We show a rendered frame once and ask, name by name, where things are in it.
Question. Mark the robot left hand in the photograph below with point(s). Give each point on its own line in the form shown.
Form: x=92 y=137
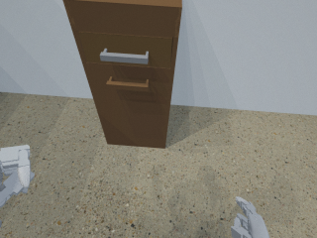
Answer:
x=15 y=164

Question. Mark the robot right hand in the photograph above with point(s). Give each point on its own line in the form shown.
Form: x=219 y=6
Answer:
x=253 y=226

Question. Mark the cabinet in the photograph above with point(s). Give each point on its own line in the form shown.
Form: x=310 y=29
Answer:
x=129 y=117

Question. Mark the handle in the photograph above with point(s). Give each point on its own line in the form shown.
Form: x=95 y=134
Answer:
x=127 y=85
x=128 y=58

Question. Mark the drawer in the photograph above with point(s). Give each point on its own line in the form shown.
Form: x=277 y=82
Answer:
x=159 y=48

